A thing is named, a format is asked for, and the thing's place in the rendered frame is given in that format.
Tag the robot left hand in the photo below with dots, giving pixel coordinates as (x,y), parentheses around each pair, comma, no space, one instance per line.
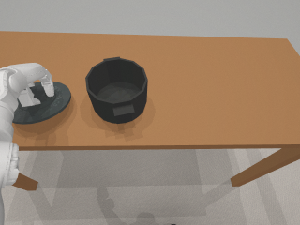
(34,72)

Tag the table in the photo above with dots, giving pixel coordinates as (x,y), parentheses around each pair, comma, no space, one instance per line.
(202,93)

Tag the knob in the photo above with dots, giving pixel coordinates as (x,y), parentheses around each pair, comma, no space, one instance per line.
(39,92)

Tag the pot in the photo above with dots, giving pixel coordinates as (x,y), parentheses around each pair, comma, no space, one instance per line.
(117,88)

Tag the left robot forearm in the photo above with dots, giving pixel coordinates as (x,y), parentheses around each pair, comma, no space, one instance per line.
(12,83)

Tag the lid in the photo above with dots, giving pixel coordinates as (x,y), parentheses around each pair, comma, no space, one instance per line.
(48,108)

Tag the left robot upper arm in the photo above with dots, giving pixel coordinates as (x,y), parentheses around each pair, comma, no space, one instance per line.
(9,170)

